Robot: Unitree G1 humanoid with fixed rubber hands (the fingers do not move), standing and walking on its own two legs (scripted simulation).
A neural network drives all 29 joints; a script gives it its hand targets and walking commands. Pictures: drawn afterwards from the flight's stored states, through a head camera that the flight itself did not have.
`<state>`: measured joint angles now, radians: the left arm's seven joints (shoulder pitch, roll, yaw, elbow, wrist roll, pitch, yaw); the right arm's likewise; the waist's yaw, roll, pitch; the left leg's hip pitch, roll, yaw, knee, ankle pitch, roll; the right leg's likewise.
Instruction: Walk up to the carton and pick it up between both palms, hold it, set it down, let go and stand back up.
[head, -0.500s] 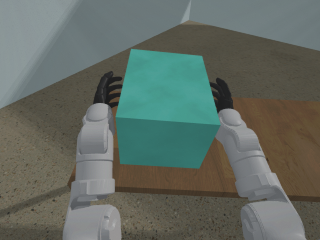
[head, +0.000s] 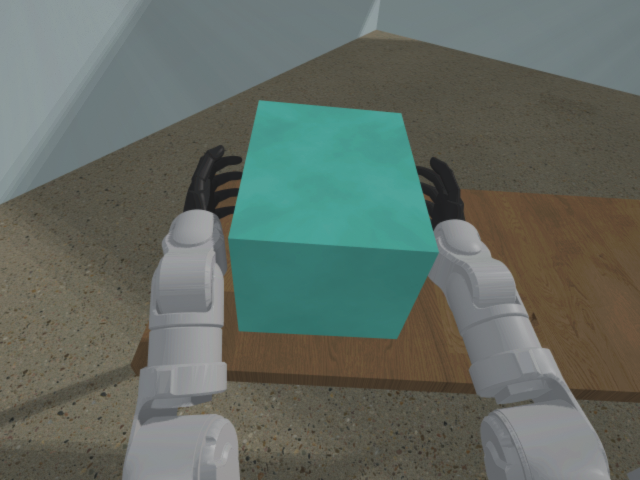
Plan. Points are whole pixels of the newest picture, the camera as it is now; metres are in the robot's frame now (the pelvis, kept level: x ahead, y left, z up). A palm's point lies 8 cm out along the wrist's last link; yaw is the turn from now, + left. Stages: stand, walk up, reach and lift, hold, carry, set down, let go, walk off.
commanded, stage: hold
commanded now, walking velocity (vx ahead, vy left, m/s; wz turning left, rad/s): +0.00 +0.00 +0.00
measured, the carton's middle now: (325, 215) +0.40 +0.00 +0.15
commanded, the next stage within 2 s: none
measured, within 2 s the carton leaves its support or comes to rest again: neither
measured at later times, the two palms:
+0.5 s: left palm (206, 212) +0.36 +0.14 +0.18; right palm (447, 226) +0.36 -0.15 +0.17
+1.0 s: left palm (204, 211) +0.36 +0.14 +0.18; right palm (446, 224) +0.36 -0.14 +0.17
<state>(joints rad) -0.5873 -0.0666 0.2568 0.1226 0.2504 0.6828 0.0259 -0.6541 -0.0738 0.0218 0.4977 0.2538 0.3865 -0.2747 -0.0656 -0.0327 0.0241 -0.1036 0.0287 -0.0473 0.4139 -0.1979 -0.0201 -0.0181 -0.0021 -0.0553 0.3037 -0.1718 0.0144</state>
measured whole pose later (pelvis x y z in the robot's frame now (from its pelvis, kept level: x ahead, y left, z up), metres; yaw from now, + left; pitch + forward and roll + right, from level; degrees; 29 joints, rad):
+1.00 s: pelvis +0.00 +0.00 +0.00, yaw +0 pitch -7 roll -1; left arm -0.60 -0.07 0.27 0.15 0.26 0.67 0.02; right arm -0.66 -0.06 0.00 0.52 0.22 0.38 -0.26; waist -0.07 -0.03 0.02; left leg -0.09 0.02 -0.04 0.40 -0.19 -0.01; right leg -0.01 -0.01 -0.05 0.30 -0.17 0.02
